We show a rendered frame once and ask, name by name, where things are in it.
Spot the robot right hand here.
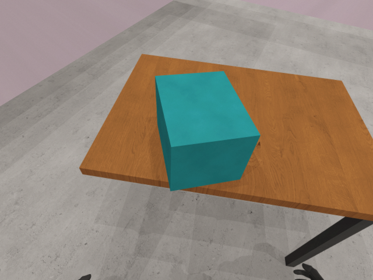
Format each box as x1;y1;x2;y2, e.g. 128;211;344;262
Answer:
293;263;324;280

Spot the carton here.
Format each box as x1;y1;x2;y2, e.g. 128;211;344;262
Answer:
155;71;260;191

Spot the table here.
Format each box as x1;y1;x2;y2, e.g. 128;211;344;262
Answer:
79;54;373;267

